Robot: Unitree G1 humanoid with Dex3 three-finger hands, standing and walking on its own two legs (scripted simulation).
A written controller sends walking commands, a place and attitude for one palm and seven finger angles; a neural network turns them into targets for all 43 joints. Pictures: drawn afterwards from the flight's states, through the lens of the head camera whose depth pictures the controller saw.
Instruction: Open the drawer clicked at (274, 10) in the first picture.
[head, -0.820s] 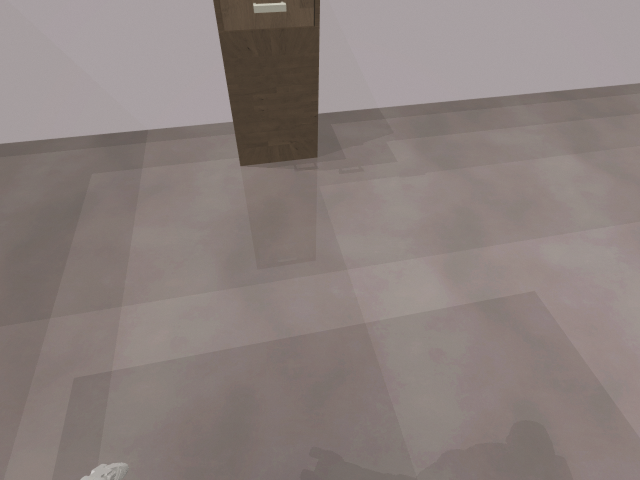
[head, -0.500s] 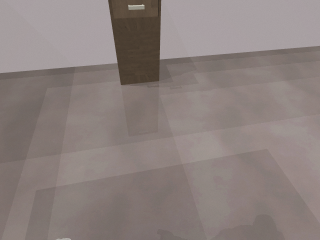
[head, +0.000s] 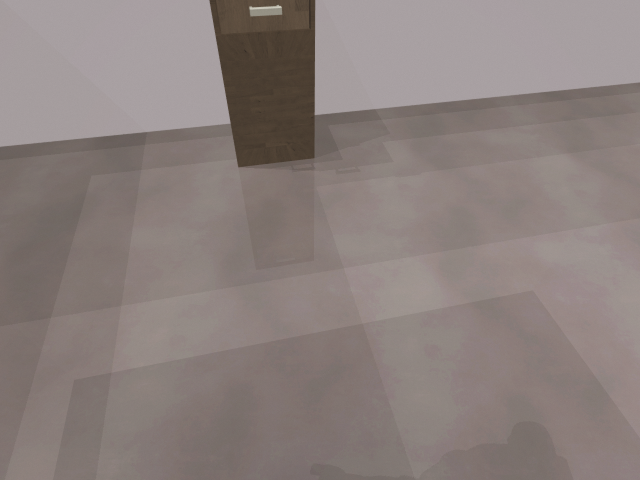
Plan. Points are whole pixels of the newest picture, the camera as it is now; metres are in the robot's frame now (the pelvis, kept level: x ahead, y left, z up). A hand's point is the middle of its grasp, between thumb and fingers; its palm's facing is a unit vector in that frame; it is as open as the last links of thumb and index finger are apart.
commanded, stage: stand and wait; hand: left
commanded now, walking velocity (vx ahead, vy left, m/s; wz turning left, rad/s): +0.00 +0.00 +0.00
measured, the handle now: (265, 9) +1.73 +0.31 -0.02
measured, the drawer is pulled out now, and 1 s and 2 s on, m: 0.00 0.00 0.00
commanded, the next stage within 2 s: look at it before walking up in 0.04 s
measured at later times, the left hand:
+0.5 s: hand out of the picture +0.08 +0.24 -0.15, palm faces -0.04 -0.94 -0.33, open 7.4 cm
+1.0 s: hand out of the picture +0.05 +0.20 -0.19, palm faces -0.01 -0.98 -0.20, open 7.3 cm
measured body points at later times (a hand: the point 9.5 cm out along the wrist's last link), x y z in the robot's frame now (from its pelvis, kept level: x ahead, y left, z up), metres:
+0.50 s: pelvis +0.00 -0.01 +0.00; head +0.00 -0.01 +0.45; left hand +0.08 +0.29 -0.13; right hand +0.08 -0.30 -0.13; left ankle +0.01 +0.12 -0.74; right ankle +0.01 -0.12 -0.74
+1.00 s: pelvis +0.05 +0.00 -0.01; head +0.04 +0.01 +0.44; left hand +0.05 +0.26 -0.17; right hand +0.05 -0.26 -0.16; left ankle +0.01 +0.12 -0.74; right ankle +0.01 -0.12 -0.74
